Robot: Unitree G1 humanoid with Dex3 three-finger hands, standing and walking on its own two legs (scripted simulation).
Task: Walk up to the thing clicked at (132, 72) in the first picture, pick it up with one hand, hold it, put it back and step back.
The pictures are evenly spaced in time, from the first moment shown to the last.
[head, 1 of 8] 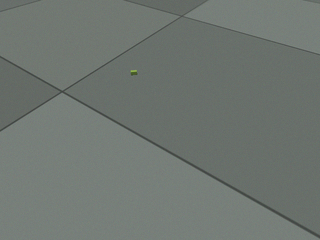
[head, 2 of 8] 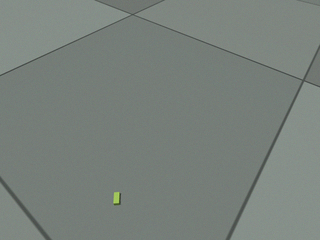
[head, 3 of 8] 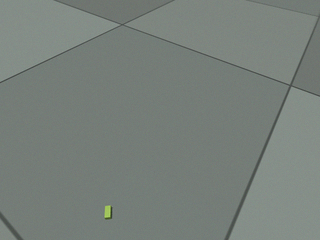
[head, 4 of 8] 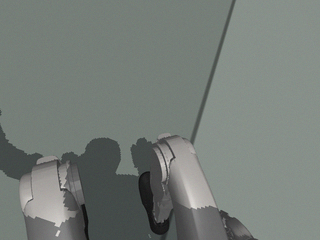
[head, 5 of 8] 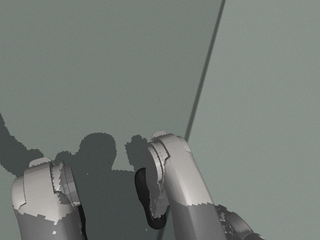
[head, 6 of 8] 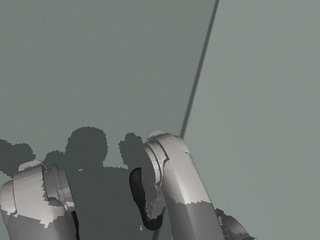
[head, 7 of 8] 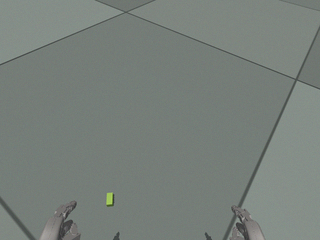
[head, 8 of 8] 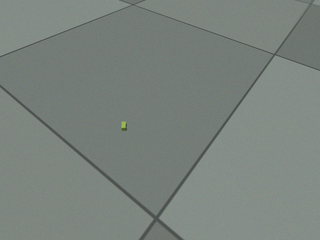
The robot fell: no
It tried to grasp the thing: yes
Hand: left
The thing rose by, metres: 0.69
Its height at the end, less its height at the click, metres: +0.00
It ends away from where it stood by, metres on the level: 0.01
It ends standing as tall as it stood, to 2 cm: yes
